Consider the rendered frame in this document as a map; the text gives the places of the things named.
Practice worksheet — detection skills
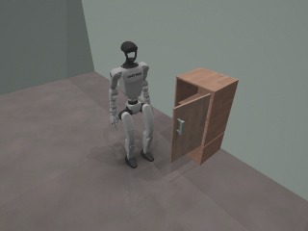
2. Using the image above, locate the right robot upper arm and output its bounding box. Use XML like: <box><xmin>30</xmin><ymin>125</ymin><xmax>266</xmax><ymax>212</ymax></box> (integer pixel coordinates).
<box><xmin>110</xmin><ymin>67</ymin><xmax>122</xmax><ymax>96</ymax></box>

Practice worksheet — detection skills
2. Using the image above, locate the left robot upper arm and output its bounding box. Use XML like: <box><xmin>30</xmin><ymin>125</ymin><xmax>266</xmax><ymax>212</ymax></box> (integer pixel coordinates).
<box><xmin>139</xmin><ymin>62</ymin><xmax>149</xmax><ymax>87</ymax></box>

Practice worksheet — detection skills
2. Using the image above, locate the robot left forearm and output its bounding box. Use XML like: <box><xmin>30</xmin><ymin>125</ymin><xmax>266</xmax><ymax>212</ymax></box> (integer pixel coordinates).
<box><xmin>142</xmin><ymin>86</ymin><xmax>151</xmax><ymax>104</ymax></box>

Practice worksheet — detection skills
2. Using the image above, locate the cupboard door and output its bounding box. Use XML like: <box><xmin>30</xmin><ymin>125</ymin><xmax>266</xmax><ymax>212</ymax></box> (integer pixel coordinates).
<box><xmin>169</xmin><ymin>93</ymin><xmax>211</xmax><ymax>163</ymax></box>

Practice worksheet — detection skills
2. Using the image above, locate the humanoid robot torso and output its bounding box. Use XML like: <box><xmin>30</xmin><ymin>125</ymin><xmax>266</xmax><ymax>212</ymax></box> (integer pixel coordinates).
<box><xmin>118</xmin><ymin>62</ymin><xmax>143</xmax><ymax>115</ymax></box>

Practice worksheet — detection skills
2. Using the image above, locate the robot left shin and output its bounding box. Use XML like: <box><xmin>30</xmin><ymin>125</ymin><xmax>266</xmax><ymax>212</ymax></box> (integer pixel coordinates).
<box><xmin>142</xmin><ymin>136</ymin><xmax>153</xmax><ymax>154</ymax></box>

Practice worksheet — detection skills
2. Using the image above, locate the handle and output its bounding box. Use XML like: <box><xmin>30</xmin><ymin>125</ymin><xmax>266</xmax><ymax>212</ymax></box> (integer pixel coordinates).
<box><xmin>176</xmin><ymin>118</ymin><xmax>185</xmax><ymax>136</ymax></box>

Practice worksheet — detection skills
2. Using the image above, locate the robot right forearm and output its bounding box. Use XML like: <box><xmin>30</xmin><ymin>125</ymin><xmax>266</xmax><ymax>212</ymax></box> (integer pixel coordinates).
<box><xmin>109</xmin><ymin>90</ymin><xmax>117</xmax><ymax>116</ymax></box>

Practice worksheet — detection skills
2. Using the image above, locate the right robot hand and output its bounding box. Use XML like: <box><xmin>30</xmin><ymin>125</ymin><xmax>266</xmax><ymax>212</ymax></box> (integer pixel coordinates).
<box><xmin>110</xmin><ymin>115</ymin><xmax>119</xmax><ymax>130</ymax></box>

